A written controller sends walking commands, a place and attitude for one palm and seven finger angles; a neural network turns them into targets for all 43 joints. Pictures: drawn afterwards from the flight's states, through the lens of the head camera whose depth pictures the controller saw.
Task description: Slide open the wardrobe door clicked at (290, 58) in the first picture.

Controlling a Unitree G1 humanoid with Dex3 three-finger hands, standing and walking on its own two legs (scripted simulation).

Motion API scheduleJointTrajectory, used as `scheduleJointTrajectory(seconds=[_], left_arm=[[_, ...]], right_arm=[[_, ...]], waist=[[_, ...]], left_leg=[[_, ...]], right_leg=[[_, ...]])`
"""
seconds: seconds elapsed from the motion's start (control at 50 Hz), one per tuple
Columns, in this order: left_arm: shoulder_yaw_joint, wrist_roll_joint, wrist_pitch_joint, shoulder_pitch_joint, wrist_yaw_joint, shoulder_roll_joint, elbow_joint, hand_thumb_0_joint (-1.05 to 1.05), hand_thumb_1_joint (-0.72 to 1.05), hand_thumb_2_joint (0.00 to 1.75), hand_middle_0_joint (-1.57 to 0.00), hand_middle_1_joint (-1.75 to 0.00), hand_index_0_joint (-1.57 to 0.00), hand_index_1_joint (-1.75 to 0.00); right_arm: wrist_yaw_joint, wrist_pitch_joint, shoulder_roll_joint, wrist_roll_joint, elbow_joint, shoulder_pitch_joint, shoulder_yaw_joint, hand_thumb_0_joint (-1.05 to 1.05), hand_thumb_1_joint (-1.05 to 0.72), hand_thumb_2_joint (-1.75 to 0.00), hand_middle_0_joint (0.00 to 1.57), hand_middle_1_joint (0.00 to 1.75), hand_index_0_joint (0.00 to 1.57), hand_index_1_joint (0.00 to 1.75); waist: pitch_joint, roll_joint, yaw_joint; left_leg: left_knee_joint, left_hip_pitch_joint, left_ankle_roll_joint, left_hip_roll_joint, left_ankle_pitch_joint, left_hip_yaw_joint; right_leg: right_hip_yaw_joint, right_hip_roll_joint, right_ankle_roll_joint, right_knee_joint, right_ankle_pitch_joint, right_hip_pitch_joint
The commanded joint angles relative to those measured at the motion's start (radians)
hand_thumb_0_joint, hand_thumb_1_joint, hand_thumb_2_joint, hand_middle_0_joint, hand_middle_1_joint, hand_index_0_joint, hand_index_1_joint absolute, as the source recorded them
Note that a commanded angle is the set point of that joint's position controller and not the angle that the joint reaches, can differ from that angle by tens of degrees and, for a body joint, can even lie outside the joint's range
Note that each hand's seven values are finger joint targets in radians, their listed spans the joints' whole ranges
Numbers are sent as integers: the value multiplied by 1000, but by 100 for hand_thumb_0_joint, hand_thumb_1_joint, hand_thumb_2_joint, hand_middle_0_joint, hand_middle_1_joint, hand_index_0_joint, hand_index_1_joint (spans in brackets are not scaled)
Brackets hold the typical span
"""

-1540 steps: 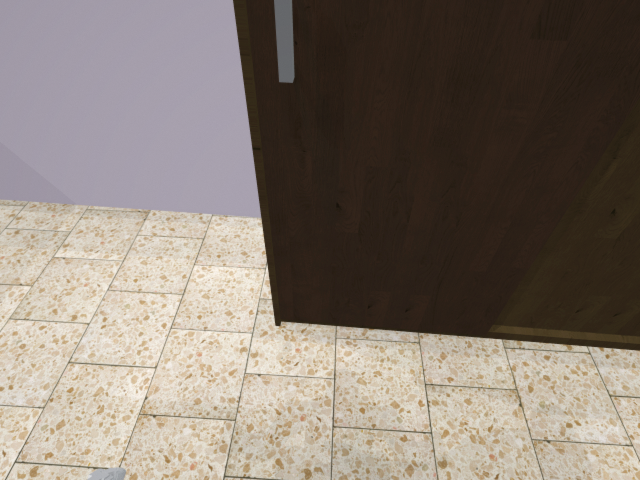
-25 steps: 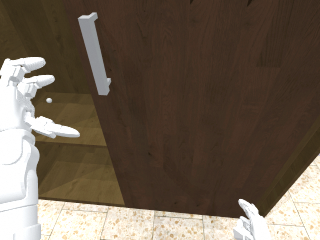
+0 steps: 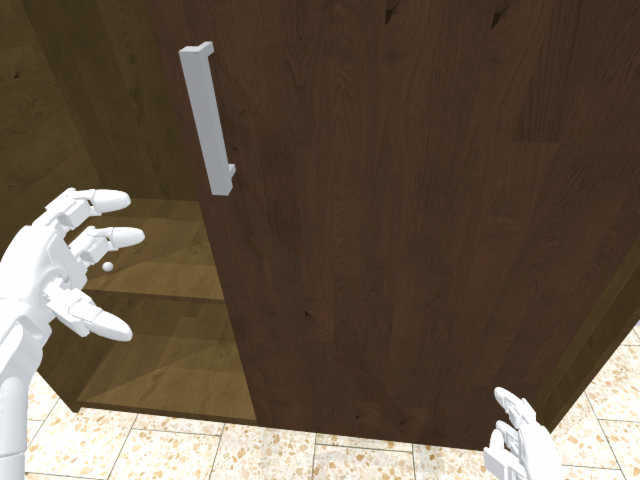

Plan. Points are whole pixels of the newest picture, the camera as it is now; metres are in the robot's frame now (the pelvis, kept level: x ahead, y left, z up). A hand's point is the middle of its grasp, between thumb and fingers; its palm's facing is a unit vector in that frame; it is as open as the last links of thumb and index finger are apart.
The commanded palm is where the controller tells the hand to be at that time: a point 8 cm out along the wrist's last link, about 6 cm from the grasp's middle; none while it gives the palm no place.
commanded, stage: draw the hand back to the body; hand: left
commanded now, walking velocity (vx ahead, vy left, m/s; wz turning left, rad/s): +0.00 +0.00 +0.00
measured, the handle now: (214, 121) +0.48 +0.22 +0.27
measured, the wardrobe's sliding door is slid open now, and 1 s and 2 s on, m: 0.62 0.62 0.62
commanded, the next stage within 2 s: step back with the hand held close in 1.06 s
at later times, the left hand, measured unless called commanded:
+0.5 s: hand (90, 301) +0.21 +0.27 +0.18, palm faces +0.47 -0.83 -0.31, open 10.6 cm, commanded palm +0.17 +0.31 +0.18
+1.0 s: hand (91, 328) +0.19 +0.27 +0.17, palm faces +0.49 -0.80 -0.34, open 7.4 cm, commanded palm +0.15 +0.30 +0.17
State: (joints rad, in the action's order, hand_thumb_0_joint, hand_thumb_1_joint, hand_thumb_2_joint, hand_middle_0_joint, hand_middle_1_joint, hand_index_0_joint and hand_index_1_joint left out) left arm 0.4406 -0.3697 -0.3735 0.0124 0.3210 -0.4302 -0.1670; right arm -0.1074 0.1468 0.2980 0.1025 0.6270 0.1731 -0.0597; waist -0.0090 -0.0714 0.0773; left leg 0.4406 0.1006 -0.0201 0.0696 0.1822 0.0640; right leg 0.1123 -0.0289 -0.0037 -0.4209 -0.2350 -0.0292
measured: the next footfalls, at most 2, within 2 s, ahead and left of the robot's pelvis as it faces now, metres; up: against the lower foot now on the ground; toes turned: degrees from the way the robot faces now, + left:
none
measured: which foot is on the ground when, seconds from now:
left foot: down 0.00-1.00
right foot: down 0.00-1.00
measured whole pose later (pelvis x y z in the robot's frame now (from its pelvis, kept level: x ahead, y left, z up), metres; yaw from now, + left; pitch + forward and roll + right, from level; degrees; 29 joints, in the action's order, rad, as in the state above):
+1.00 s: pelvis +0.01 +0.00 +0.00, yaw -1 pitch -9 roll -1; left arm 0.33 -0.08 0.10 -0.46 -0.14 -0.31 -0.37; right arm -0.08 0.17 0.22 -0.01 0.68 0.19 0.00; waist -0.06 -0.08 0.07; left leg 0.40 0.06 -0.02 0.07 0.18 0.08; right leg 0.09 -0.02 0.00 -0.35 -0.21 0.01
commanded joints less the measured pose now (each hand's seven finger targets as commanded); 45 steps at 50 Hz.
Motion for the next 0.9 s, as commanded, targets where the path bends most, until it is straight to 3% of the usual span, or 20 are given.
scheduleJointTrajectory(seconds=[0.0,0.02,0.04,0.08,0.1,0.14,0.16,0.2,0.28,0.34,0.38,0.4,0.48,0.5,0.58,0.66,0.88], left_arm=[[49,161,318,119,-303,-178,-318,0,-30,32,-24,-100,-24,-100],[47,184,362,-11,-350,-138,-313,0,-26,34,-24,-98,-24,-98],[42,199,398,-37,-377,-137,-344,0,-22,36,-24,-96,-24,-96],[67,230,465,-26,-419,-171,-405,0,-15,39,-24,-92,-24,-92],[50,242,490,-23,-431,-152,-434,0,-12,41,-24,-89,-24,-89],[10,261,519,-54,-450,-110,-426,0,-4,44,-23,-85,-23,-85],[2,267,527,-61,-458,-102,-415,0,-1,46,-23,-83,-23,-83],[-12,276,536,-81,-464,-91,-398,0,7,50,-23,-79,-23,-79],[-4,283,549,-134,-470,-94,-386,0,21,57,-22,-70,-22,-70],[-9,285,556,-206,-469,-79,-414,0,32,62,-22,-64,-22,-64],[14,288,557,-259,-471,-100,-424,0,39,65,-22,-60,-22,-60],[-5,286,555,-288,-467,-75,-420,0,43,67,-22,-58,-22,-58],[23,284,549,-347,-467,-96,-417,0,57,74,-21,-49,-21,-49],[6,284,549,-351,-465,-74,-424,0,61,76,-21,-47,-21,-47],[18,285,544,-388,-466,-86,-434,0,75,83,-21,-38,-21,-38],[-6,287,539,-410,-468,-70,-440,0,90,90,-20,-30,-20,-30],[-7,293,542,-367,-477,-79,-421,0,90,90,-20,-30,-20,-30]], right_arm=[[21,127,51,-81,-143,-168,45,0,-90,-90,20,30,20,30],[27,126,50,-85,-133,-146,53,0,-90,-90,20,30,20,30],[30,122,54,-85,-126,-145,61,0,-90,-90,20,30,20,30],[33,123,59,-95,-106,-129,75,0,-90,-90,20,30,20,30],[35,126,56,-99,-107,-127,80,0,-90,-90,20,30,20,30],[35,126,48,-102,-97,-124,80,0,-90,-90,20,30,20,30],[33,124,48,-104,-92,-123,81,0,-90,-90,20,30,20,30],[29,120,49,-106,-86,-124,83,0,-90,-90,20,30,20,30],[26,107,51,-110,-77,-129,88,0,-90,-90,20,30,20,30],[32,102,44,-110,-82,-130,91,0,-90,-90,20,30,20,30],[36,102,47,-112,-83,-126,93,0,-90,-90,20,30,20,30],[38,98,41,-110,-86,-128,93,0,-90,-90,20,30,20,30],[37,86,43,-108,-96,-123,98,0,-90,-90,20,30,20,30],[38,83,39,-107,-101,-118,98,0,-90,-90,20,30,20,30],[34,77,42,-106,-107,-112,103,0,-90,-90,20,30,20,30],[31,74,37,-106,-112,-112,102,0,-90,-90,20,30,20,30],[18,83,34,-107,-103,-122,98,0,-90,-90,20,30,20,30]], waist=[[-66,-23,-19],[-66,46,-11],[-31,50,-15],[37,6,-14],[78,-35,-15],[61,-75,-18],[45,-48,-20],[14,-22,-23],[14,31,-15],[30,-22,-7],[40,-22,0],[19,-23,-5],[-8,9,-2],[-6,4,-9],[0,13,-8],[-12,-18,-12],[-42,-9,-13]], left_leg=[[-75,-2,17,-60,85,-20],[-89,-1,18,-52,94,-20],[-98,-15,23,-51,105,-11],[-107,-39,25,-47,97,-6],[-109,-57,26,-45,79,-5],[-128,-62,22,-42,75,-12],[-136,-56,22,-40,76,-17],[-141,-50,26,-36,63,-19],[-149,-51,27,-34,30,-29],[-143,-55,22,-32,-28,-28],[-142,-53,19,-31,-60,-32],[-141,-49,18,-28,-62,-28],[-136,-33,19,-28,-59,-22],[-137,-32,16,-26,-63,-22],[-125,-41,20,-29,-83,-12],[-116,-48,22,-33,-75,-3],[-118,-56,25,-41,-22,-3]], right_leg=[[-80,16,-9,199,-114,-199],[-66,23,-7,195,-114,-184],[-70,23,-3,190,-118,-166],[-72,28,-7,171,-83,-114],[-74,28,-10,159,-56,-94],[-72,35,-14,150,-34,-85],[-67,37,-13,146,-29,-84],[-68,38,-12,154,-23,-86],[-62,41,-13,150,3,-60],[-62,40,-16,133,47,-38],[-61,41,-17,126,72,-22],[-60,40,-15,127,71,-36],[-61,42,-14,136,71,-43],[-59,41,-13,131,72,-43],[-63,41,-12,137,93,-42],[-66,37,-9,146,87,-60],[-69,35,-8,175,31,-80]])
